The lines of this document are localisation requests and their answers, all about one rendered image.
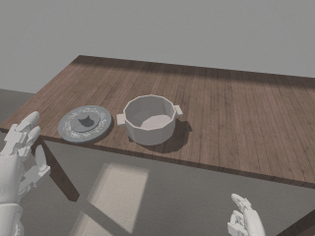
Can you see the pot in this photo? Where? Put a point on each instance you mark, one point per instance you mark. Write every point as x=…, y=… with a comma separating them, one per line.
x=149, y=119

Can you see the knob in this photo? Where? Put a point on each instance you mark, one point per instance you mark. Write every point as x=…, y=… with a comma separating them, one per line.
x=83, y=117

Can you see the robot left hand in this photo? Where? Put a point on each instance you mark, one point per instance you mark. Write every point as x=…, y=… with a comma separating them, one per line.
x=17, y=149

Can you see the robot right hand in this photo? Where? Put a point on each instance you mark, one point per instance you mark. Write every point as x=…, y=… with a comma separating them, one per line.
x=249, y=223

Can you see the lid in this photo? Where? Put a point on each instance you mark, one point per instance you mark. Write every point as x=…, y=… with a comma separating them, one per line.
x=72, y=131

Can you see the table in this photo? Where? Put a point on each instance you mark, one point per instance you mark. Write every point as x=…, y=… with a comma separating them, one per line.
x=251, y=124

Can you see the robot left forearm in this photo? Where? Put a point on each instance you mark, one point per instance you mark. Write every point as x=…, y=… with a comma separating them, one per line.
x=10, y=224

